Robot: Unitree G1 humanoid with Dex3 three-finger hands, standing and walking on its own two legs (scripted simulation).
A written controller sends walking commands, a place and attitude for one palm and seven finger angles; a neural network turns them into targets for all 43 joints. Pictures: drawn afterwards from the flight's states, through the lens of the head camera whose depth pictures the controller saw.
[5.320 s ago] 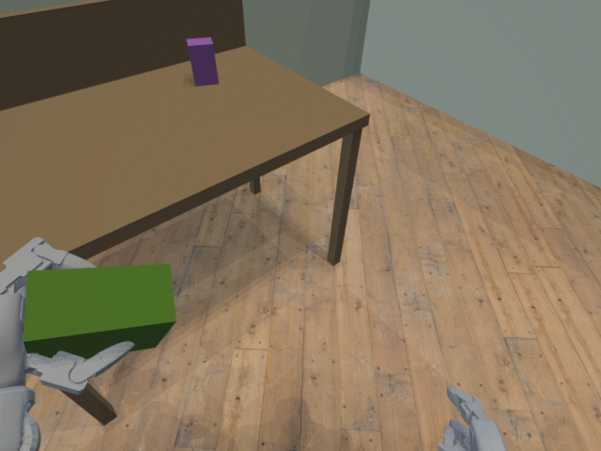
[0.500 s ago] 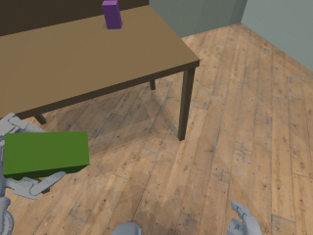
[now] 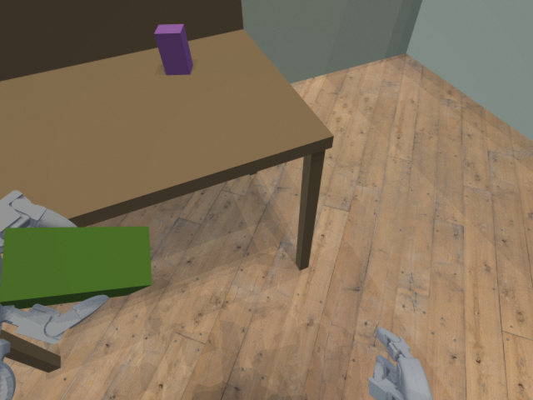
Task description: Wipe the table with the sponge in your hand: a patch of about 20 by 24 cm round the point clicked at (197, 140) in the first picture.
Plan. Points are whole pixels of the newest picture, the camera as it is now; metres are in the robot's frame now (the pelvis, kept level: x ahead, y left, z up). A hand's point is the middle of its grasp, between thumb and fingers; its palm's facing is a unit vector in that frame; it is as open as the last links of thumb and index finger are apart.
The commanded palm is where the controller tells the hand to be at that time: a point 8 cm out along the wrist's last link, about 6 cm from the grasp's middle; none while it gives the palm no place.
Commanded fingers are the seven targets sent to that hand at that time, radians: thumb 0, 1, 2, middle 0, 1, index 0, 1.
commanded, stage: take the last steps up to it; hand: left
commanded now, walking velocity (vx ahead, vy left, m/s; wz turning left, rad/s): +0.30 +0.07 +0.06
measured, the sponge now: (98, 266) +0.23 +0.20 +0.16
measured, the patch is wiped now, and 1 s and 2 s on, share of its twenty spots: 0.00 0.00 0.00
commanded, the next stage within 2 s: come to a stop and stand still in 0.96 s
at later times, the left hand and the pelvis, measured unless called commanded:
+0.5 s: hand (92, 173) +0.34 +0.24 +0.18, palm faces +0.39 -0.81 -0.43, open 10.2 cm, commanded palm +0.27 +0.28 +0.19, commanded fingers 0.00 0.10 1.30 -1.20 -1.60 -1.20 -1.60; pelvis +0.11 +0.00 +0.00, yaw +0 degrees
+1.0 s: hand (126, 142) +0.40 +0.22 +0.19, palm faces +0.40 -0.81 -0.43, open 10.2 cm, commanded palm +0.35 +0.27 +0.19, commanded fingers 0.00 0.10 1.30 -1.20 -1.60 -1.20 -1.60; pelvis +0.20 -0.02 +0.01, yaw +2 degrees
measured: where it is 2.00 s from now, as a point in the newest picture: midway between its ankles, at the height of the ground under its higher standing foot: outside the picture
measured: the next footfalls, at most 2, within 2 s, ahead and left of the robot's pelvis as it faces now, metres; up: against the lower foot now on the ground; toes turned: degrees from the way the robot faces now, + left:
left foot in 0.36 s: +0.18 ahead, +0.13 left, +0.00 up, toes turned +9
right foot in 0.66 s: +0.22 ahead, -0.13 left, +0.00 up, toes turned -9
